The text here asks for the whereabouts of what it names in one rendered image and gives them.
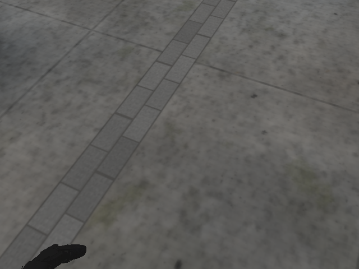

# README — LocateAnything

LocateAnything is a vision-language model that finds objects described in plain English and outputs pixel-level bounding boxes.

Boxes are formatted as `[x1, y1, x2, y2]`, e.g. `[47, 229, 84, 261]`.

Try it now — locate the robot left hand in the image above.
[22, 244, 86, 269]

